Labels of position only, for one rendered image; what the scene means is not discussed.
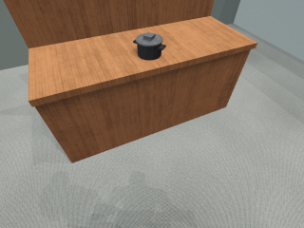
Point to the lid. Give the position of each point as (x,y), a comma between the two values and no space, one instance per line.
(157,40)

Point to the knob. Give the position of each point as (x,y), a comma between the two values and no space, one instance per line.
(149,36)

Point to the table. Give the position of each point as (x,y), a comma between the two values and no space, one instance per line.
(95,93)

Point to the pot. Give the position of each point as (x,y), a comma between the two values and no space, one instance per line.
(149,53)

